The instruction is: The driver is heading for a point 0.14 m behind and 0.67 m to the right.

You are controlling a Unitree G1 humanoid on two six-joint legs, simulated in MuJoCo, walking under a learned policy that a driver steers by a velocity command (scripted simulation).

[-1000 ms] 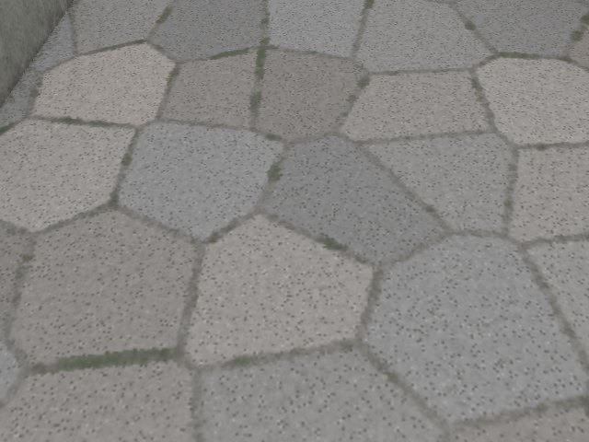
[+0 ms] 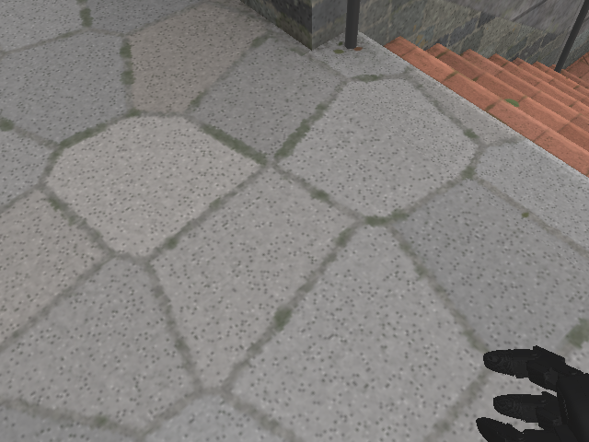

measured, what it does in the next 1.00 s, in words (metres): walks ahead, turning right: left foot, then right foot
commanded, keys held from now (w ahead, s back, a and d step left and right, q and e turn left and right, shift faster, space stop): e+shift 0.18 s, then w+e+shift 0.82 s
